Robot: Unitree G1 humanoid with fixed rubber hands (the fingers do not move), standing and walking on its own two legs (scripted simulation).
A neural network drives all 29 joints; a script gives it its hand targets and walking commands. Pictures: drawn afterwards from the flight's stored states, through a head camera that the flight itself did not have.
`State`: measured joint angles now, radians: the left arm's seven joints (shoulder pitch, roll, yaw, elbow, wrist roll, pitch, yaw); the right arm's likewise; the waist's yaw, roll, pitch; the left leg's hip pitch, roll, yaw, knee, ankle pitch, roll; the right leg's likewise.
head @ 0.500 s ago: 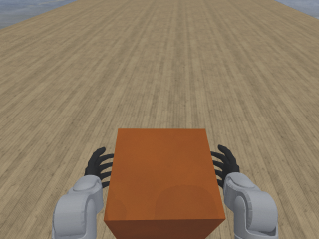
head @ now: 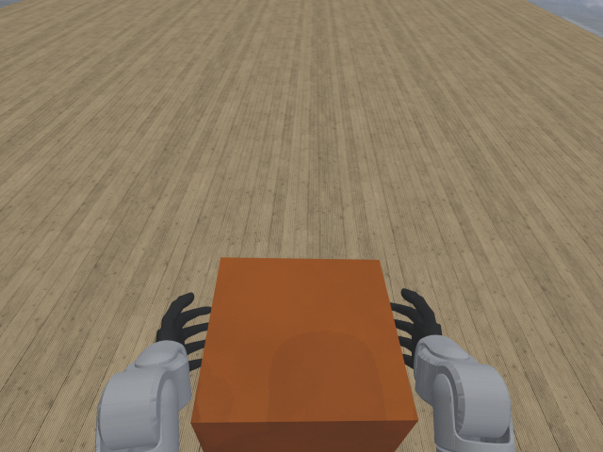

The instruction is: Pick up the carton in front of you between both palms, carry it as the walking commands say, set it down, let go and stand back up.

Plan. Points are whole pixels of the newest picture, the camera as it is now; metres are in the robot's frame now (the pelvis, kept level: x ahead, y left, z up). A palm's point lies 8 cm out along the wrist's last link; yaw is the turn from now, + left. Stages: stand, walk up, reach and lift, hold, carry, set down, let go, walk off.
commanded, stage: carry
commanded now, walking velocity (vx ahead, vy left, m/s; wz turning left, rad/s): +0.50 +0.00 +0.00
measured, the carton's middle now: (298, 375) +0.25 +0.00 +0.00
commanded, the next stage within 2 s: none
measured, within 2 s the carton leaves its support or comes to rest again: neither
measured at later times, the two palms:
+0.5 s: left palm (220, 189) +0.54 +0.12 +0.09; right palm (384, 183) +0.57 -0.17 +0.09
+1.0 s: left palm (218, 110) +0.89 +0.17 +0.08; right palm (338, 111) +0.88 -0.13 +0.08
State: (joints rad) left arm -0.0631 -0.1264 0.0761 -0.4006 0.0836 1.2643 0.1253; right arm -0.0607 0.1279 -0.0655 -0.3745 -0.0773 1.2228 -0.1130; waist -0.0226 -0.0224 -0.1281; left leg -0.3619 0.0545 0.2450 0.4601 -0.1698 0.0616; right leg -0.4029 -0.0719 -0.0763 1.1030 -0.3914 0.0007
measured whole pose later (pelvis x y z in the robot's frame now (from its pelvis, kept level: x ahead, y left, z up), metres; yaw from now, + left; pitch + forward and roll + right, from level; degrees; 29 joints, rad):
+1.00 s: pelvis +0.64 +0.03 +0.01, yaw +0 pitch +4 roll -1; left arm -0.04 -0.13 0.05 -0.44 0.09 1.21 0.12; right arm -0.02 0.13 -0.06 -0.43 -0.07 1.18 -0.11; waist -0.03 -0.01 -0.05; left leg -0.24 0.04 0.23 0.34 -0.18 0.07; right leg -0.54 -0.10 -0.08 0.99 -0.27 0.01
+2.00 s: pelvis +0.94 +0.02 +0.01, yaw +3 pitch +4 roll -1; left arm -0.07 -0.13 0.06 -0.46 0.09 1.24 0.12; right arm -0.08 0.13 -0.07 -0.45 -0.08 1.23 -0.11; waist -0.01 0.01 -0.12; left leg -0.10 0.06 0.17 0.47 -0.33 -0.03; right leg -0.28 -0.06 -0.19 0.52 -0.23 0.00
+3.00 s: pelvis +0.86 +0.01 +0.00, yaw +4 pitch +2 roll +0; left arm -0.22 -0.14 0.17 0.15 0.23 0.74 0.03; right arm -0.23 0.15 -0.17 0.15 -0.24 0.73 -0.03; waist -0.01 0.01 -0.07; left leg -0.22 0.05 0.18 0.54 -0.34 0.02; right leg -0.36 -0.08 -0.18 0.51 -0.17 -0.02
